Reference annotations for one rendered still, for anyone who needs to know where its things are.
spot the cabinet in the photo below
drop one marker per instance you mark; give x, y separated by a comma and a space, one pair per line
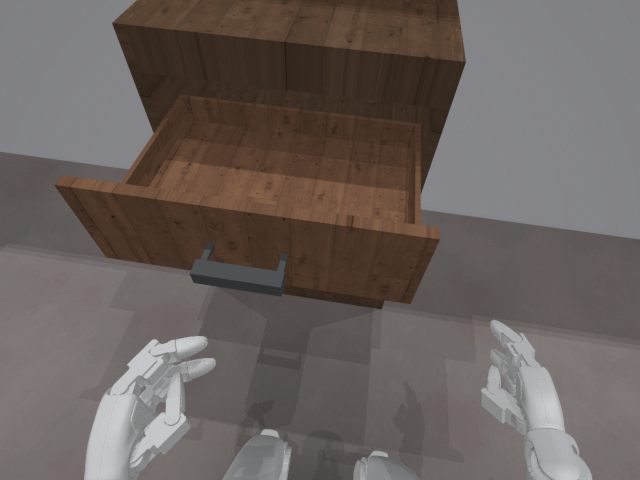
398, 60

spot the robot right thigh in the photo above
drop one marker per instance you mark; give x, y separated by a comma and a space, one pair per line
382, 468

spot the handle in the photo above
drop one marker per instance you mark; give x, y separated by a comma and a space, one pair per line
238, 277

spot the robot left thigh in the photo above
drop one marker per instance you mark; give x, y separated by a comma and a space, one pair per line
263, 457

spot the left robot hand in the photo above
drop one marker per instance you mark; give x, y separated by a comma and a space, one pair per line
114, 451

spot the right robot hand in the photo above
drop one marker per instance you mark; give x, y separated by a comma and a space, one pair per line
530, 383

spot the robot thigh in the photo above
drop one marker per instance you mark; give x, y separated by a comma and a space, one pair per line
382, 468
263, 457

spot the robot right forearm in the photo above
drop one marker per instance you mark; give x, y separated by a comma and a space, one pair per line
551, 454

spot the drawer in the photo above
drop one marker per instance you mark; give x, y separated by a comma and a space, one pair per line
340, 194

